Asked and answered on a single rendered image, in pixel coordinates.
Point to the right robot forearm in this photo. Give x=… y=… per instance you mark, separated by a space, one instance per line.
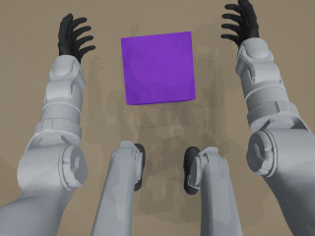
x=263 y=89

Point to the right robot upper arm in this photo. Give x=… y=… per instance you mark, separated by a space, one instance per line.
x=285 y=158

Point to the left robot hand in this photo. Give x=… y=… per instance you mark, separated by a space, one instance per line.
x=68 y=43

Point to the left robot upper arm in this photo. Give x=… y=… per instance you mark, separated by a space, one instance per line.
x=48 y=177

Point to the left robot shin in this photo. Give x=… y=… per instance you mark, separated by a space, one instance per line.
x=126 y=144

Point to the left robot forearm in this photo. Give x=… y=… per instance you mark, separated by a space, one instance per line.
x=62 y=106

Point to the robot left foot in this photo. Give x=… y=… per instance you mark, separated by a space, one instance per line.
x=139 y=184

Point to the carton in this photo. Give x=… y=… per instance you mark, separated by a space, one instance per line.
x=158 y=68

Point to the right robot hand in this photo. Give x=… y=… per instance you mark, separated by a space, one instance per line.
x=248 y=27

